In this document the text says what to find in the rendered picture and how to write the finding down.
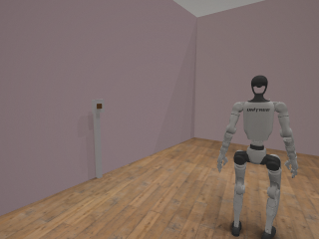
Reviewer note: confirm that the right robot hand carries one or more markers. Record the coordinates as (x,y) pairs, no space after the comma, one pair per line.
(294,166)

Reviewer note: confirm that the robot right upper arm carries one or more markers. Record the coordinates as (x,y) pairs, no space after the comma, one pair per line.
(283,118)

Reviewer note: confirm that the left robot thigh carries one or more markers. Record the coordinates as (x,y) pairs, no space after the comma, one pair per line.
(240,167)

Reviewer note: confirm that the right robot thigh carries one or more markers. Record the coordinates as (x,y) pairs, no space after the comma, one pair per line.
(273,164)

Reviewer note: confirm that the left robot hand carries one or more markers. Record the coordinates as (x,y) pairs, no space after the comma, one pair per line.
(221,157)

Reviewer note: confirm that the left robot forearm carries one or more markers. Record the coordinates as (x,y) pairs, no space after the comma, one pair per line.
(226,142)

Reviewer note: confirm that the robot left upper arm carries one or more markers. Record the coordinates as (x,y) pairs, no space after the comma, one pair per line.
(234,116)

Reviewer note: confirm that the panel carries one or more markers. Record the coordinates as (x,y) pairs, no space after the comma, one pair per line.
(97,135)

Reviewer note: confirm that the right robot forearm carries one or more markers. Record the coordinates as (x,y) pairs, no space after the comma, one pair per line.
(290,146)

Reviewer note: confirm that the robot thigh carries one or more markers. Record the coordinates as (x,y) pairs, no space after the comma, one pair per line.
(240,167)
(273,164)

